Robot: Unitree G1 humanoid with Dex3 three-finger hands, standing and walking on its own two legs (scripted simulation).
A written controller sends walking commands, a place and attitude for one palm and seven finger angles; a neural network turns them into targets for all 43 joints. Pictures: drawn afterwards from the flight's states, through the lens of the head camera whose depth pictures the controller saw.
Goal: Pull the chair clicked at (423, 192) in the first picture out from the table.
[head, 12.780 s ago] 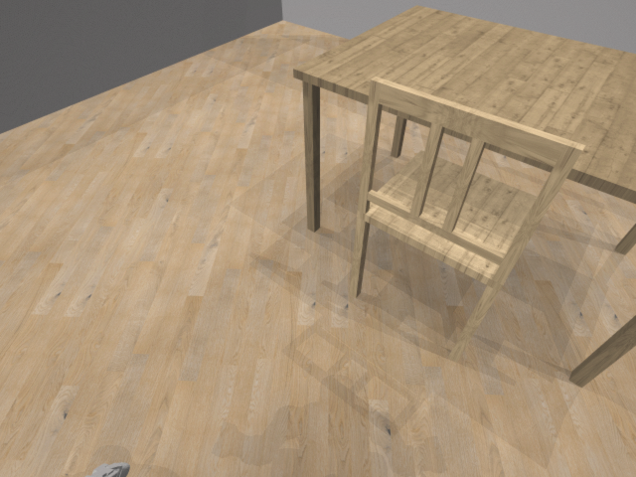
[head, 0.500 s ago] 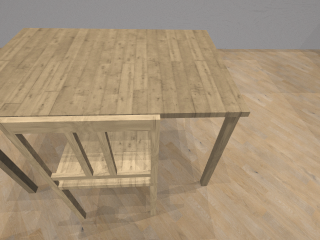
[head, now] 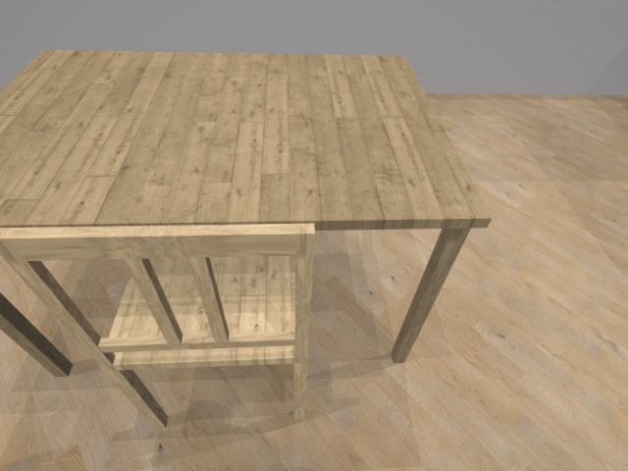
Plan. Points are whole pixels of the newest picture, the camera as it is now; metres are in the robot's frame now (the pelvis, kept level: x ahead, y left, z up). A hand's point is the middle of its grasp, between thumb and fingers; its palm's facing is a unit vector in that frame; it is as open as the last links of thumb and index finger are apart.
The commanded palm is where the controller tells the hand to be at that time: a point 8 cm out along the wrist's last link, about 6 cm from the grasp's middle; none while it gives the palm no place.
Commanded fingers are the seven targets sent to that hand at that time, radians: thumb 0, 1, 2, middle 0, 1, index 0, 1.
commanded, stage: look again from close up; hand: left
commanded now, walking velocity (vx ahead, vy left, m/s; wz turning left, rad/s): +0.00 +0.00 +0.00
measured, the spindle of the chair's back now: (157, 303) +0.40 +0.30 -0.11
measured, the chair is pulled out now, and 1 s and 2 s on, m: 0.00 0.00 0.00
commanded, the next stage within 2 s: raise the hand toward the chair's back in 0.08 s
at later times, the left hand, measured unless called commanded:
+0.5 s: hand (227, 411) +0.20 +0.12 -0.02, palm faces +0.09 -0.99 +0.08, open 8.4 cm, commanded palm +0.11 +0.20 -0.07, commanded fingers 0.00 0.50 0.73 -0.16 -0.24 -0.16 -0.24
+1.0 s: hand (202, 445) +0.17 +0.15 -0.06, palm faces +0.10 -0.99 -0.03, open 12.7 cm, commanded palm +0.13 +0.21 -0.06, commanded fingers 0.00 -0.08 0.48 -0.10 -0.15 -0.10 -0.15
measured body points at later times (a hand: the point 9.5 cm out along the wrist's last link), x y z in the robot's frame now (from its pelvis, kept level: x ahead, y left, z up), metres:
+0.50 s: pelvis -0.02 -0.02 -0.06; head +0.00 -0.01 +0.39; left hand +0.19 +0.17 -0.02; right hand +0.15 -0.29 -0.12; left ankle -0.02 +0.08 -0.74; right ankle -0.01 -0.13 -0.74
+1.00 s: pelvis -0.03 -0.06 -0.10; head +0.05 -0.06 +0.34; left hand +0.16 +0.21 -0.06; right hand +0.16 -0.26 -0.20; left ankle -0.02 +0.08 -0.74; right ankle -0.01 -0.13 -0.74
